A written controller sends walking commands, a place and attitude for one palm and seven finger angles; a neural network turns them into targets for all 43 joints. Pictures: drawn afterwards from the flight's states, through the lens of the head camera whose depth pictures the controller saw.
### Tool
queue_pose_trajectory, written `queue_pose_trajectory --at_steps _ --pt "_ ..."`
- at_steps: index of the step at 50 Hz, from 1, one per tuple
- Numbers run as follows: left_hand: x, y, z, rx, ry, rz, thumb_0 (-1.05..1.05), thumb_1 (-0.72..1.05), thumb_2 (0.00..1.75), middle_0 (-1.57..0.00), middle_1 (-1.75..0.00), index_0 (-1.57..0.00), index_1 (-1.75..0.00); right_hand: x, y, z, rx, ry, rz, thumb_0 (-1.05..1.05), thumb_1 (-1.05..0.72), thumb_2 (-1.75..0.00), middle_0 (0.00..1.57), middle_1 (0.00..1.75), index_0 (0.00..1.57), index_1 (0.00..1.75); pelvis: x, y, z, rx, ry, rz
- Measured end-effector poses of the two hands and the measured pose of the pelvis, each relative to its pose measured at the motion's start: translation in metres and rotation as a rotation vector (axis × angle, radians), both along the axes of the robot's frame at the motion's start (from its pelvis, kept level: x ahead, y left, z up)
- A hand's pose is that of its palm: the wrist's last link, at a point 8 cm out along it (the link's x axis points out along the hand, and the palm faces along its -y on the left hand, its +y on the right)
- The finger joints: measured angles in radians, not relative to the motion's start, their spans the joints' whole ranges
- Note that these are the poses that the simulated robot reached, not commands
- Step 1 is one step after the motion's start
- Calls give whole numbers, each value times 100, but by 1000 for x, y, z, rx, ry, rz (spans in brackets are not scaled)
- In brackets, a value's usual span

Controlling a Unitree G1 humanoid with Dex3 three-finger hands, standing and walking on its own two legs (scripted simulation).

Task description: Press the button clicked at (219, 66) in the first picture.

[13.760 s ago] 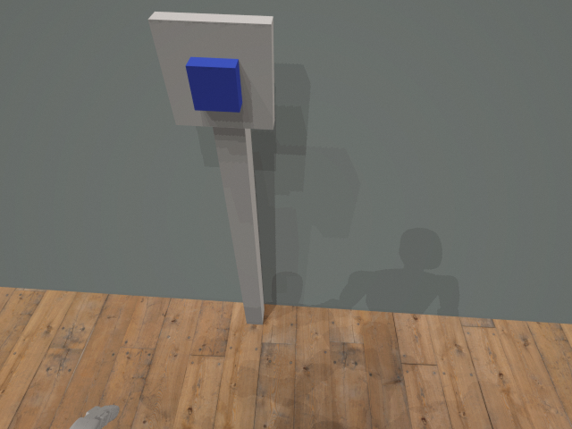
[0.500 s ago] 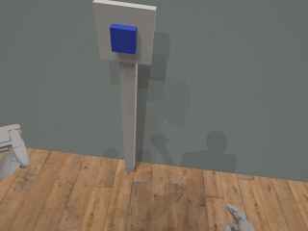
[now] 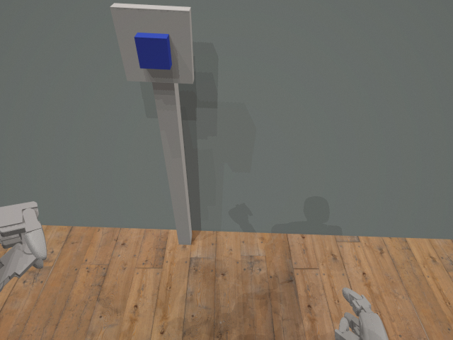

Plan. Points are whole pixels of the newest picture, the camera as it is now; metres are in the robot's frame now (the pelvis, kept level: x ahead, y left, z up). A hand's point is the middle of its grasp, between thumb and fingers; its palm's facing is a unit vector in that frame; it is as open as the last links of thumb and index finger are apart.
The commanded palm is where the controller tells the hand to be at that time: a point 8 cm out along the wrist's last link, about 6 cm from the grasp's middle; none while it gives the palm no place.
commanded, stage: stop stepping back and stand still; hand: left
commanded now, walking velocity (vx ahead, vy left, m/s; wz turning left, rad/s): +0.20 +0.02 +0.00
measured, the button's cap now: (154, 50) +0.68 +0.21 +0.21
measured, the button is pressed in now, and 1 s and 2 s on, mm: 0 0 0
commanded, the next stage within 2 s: let the arm hang, fingers relaxed in 0.48 s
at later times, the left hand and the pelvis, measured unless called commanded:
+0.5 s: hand out of the picture +0.14 +0.26 +0.18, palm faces +0.38 -0.80 -0.46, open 3.1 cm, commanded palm +0.09 +0.31 +0.18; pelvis -0.03 +0.02 +0.00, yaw +2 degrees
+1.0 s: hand out of the picture -0.08 +0.24 -0.18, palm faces +0.09 -0.97 -0.20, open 4.0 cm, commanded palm none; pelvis -0.09 +0.03 +0.00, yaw +6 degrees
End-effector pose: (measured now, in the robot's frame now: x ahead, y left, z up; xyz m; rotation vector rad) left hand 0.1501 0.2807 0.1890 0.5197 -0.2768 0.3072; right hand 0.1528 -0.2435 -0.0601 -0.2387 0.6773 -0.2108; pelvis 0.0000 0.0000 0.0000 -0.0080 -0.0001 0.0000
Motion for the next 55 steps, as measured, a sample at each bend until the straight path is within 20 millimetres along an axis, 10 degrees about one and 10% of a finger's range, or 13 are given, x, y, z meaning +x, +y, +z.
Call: queue_pose_trajectory --at_steps 8,20,29,35,42,47,55 --pt "-21 14 -10 -64 -56 58 1 88 90 -131 -150 -131 -150 -25 -2 -6 -87 94 20 1 -90 -90 20 30 20 30 2 13 -1 -6 29 45" --pt "-30 9 14 49 -47 -13 1 89 90 -130 -150 -131 -150 -18 58 -6 102 -30 105 1 -90 -90 20 30 21 30 -28 18 2 6 -9 32" --pt "-59 39 -10 -39 23 105 1 88 90 -131 -150 -131 -150 -35 53 -12 35 67 80 1 -90 -90 20 30 21 30 -34 32 5 -6 -10 30" --pt "-50 62 -159 -214 639 176 0 89 90 -126 -146 -127 -146 -48 34 -34 15 170 142 1 -90 -90 20 30 21 30 -59 41 -2 7 8 80" --pt "-148 3 -302 -438 1245 167 1 90 90 -108 -128 -109 -128 -106 11 -47 -13 330 77 1 -90 -90 20 30 21 30 -79 30 -7 9 -38 95" --pt "-213 -7 -336 -568 1419 256 1 90 89 -92 -111 -92 -112 -166 5 -52 -51 523 35 1 -90 -90 20 30 20 30 -85 31 -5 -19 -58 108" --pt "-282 19 -318 -545 1557 412 1 90 90 -64 -80 -64 -81 -220 14 -61 0 696 14 1 -90 -90 20 30 20 30 -95 29 8 -10 -44 108"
